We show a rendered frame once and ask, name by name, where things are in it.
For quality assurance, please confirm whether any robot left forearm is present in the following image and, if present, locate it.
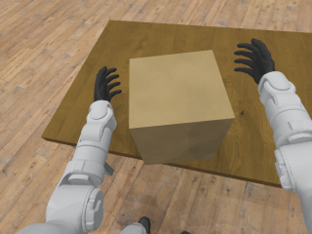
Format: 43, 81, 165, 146
45, 100, 117, 220

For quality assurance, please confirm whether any carton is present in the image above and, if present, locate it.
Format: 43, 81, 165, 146
129, 50, 235, 166

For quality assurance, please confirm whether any robot right forearm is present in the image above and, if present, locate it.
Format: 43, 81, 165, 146
257, 71, 312, 149

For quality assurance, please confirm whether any table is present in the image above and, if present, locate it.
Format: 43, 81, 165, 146
41, 19, 312, 188

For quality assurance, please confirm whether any right robot hand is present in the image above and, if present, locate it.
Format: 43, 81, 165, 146
234, 38, 276, 85

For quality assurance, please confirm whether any robot right upper arm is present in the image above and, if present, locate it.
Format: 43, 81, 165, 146
274, 141, 312, 234

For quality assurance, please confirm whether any left robot shin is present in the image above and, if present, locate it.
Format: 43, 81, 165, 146
133, 222, 146, 231

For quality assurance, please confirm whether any left robot hand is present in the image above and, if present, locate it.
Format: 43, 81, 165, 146
94, 66, 122, 103

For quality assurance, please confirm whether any robot left upper arm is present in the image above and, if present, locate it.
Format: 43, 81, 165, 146
16, 184, 103, 234

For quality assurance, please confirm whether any robot left foot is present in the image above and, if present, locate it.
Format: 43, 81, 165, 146
138, 216, 151, 234

